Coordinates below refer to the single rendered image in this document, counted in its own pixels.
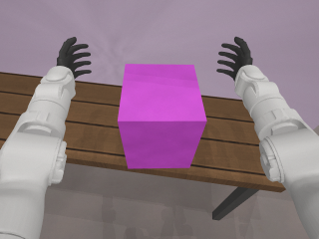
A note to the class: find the robot right upper arm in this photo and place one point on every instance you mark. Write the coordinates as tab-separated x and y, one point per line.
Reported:
292	158

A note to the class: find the robot right forearm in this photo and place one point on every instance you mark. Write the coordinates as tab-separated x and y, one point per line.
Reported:
268	109

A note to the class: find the robot left forearm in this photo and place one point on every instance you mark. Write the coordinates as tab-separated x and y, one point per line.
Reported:
48	109

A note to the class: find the carton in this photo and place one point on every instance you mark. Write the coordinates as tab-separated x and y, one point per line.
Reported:
161	115

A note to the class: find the table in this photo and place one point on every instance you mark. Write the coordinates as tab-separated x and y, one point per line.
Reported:
228	151

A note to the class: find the robot left upper arm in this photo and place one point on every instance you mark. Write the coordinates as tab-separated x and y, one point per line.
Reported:
32	162

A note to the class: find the robot left hand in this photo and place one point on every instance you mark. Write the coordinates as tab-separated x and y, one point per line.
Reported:
67	57

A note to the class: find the robot right hand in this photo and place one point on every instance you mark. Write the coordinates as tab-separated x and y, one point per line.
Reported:
242	57

